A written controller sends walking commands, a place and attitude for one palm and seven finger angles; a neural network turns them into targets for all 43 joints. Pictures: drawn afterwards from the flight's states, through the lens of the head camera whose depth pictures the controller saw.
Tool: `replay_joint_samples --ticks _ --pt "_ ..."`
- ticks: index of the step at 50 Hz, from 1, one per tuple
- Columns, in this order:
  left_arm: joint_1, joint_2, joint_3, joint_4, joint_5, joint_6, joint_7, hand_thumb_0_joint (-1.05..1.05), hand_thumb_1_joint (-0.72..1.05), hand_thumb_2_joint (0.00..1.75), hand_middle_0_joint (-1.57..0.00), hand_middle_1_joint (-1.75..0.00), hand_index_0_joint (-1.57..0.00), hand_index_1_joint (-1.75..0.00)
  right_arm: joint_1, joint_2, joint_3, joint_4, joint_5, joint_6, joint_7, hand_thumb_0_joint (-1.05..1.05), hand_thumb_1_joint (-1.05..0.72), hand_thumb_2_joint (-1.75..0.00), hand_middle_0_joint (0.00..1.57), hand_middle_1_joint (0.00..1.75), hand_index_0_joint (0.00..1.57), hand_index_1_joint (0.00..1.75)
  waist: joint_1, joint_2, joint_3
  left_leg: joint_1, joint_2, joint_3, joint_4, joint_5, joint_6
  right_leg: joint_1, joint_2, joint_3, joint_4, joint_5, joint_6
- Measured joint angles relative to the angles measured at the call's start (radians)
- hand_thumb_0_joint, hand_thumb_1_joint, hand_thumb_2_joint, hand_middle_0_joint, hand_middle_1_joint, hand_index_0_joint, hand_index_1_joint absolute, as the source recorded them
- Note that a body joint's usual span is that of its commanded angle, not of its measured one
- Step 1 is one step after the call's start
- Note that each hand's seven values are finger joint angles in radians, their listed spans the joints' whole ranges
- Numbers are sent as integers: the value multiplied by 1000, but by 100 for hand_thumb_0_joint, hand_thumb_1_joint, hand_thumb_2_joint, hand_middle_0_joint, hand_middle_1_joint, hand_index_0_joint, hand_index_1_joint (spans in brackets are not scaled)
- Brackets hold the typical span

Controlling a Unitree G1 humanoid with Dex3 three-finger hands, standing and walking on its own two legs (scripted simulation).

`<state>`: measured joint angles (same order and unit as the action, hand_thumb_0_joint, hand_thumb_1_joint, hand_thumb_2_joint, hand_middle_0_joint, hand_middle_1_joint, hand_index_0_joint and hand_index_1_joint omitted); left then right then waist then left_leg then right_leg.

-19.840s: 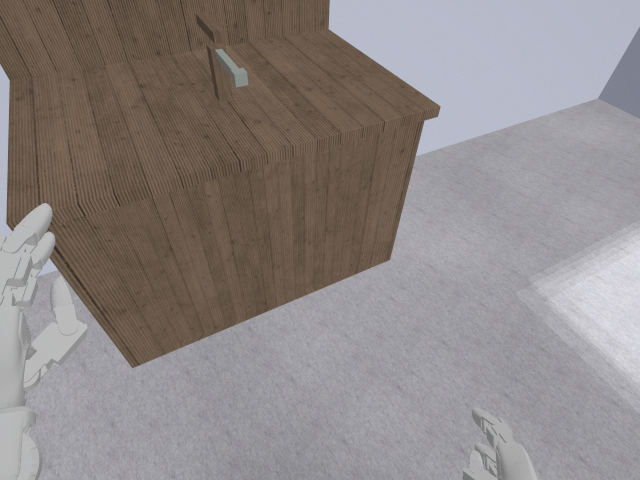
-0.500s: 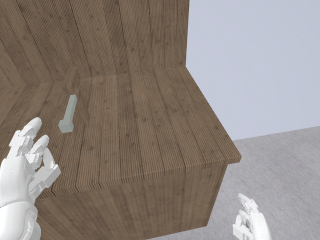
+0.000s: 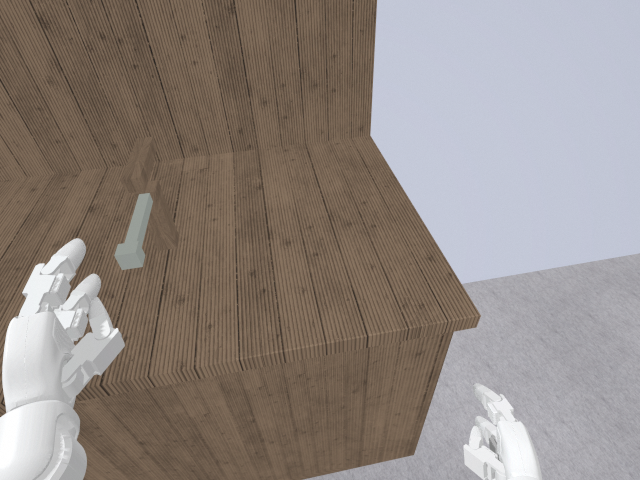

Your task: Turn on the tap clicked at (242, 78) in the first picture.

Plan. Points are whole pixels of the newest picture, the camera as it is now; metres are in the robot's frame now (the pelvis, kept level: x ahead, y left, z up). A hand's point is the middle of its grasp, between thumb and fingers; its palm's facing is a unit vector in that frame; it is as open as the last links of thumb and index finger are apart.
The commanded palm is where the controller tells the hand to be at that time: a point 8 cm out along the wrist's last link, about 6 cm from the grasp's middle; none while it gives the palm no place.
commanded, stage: reach beside the lever's end, fingers flat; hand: left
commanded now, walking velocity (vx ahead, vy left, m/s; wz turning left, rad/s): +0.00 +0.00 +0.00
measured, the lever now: (130, 255) +0.35 +0.33 +0.11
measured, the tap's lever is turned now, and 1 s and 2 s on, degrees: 0 0 0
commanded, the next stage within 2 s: none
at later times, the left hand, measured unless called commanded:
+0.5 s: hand (110, 315) +0.22 +0.26 +0.16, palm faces +0.51 -0.85 -0.11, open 7.4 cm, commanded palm +0.17 +0.30 +0.16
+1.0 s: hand (101, 294) +0.25 +0.30 +0.14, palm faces +0.54 -0.84 -0.10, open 7.5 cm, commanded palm +0.21 +0.34 +0.14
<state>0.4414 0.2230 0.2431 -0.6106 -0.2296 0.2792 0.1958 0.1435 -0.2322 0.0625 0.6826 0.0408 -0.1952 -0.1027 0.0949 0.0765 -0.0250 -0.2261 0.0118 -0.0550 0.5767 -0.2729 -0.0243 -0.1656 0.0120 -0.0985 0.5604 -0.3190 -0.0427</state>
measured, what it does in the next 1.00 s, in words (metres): stands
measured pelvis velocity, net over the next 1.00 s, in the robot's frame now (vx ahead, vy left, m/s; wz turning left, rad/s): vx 0.00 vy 0.01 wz -0.01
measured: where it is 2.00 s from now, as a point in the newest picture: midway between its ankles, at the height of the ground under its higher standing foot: outside the picture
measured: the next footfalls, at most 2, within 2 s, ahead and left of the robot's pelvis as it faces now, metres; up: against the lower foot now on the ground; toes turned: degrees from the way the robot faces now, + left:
none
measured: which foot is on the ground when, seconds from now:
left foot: down 0.00-1.00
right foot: down 0.00-1.00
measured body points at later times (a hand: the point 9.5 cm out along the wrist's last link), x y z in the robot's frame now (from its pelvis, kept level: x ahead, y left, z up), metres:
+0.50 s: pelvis +0.00 +0.00 +0.00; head -0.03 -0.03 +0.45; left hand +0.18 +0.30 +0.17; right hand +0.21 -0.22 -0.07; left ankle +0.03 +0.14 -0.73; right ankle +0.00 -0.09 -0.73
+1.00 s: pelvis +0.00 +0.01 +0.00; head -0.01 -0.01 +0.45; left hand +0.22 +0.34 +0.15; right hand +0.20 -0.21 -0.08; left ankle +0.03 +0.14 -0.73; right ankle +0.00 -0.09 -0.73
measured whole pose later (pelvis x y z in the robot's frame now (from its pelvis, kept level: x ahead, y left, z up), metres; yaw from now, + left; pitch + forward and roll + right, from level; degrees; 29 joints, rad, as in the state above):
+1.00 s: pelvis +0.00 +0.01 +0.00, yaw +0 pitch -2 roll +0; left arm 0.12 0.29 0.39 -0.14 -0.24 0.17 0.13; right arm 0.14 -0.24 0.05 0.73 0.05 -0.19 -0.13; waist 0.07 0.06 0.00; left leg -0.25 0.00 -0.04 0.55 -0.25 -0.01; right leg -0.20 0.00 -0.09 0.53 -0.30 -0.03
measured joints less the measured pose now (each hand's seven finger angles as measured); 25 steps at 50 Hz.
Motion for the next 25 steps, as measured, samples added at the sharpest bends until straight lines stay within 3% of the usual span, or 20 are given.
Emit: replay_joint_samples --ticks 11,25 --pt "-17 4 16 46 -6 -17 -5 1 90 90 -20 -30 -20 -30 5 -2 -5 12 0 1 -4 2 -90 -90 20 30 20 30 -2 1 2 5 1 -2 -8 4 -2 4 2 -1 -6 3 -2" --pt "-149 28 75 219 -15 -44 -27 1 90 90 -20 -30 -20 -30 -1 -3 -8 36 3 -7 -18 2 -90 -90 20 30 20 30 -13 -5 16 6 3 1 -29 15 -1 5 4 2 -29 17 -1"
